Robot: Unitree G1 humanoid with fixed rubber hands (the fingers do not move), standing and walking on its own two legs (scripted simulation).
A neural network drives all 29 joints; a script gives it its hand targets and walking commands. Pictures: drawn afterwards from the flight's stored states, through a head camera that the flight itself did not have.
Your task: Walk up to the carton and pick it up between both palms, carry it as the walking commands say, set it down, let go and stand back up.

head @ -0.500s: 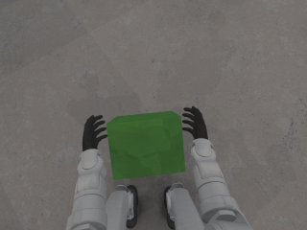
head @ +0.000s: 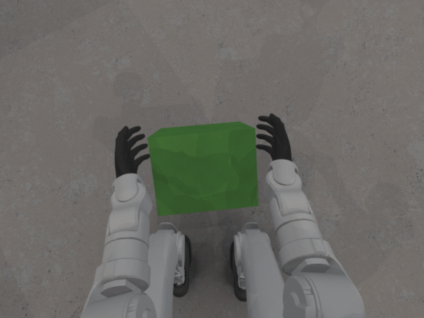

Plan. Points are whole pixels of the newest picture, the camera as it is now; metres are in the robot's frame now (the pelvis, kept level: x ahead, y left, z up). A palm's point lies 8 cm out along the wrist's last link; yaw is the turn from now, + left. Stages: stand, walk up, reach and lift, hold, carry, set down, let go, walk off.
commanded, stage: set down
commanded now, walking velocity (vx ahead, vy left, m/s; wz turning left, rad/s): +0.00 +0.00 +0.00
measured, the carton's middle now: (204, 162) +0.42 +0.01 -0.22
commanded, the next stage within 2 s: none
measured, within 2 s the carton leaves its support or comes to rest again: neither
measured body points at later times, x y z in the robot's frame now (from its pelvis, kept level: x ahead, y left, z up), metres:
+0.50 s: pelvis -0.01 +0.00 -0.07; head +0.26 -0.01 +0.29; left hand +0.42 +0.16 -0.19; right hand +0.44 -0.13 -0.19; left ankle +0.10 +0.11 -0.57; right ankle +0.08 -0.11 -0.57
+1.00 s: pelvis -0.02 +0.00 -0.13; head +0.29 -0.01 +0.19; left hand +0.44 +0.16 -0.27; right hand +0.46 -0.13 -0.29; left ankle +0.10 +0.11 -0.57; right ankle +0.08 -0.11 -0.57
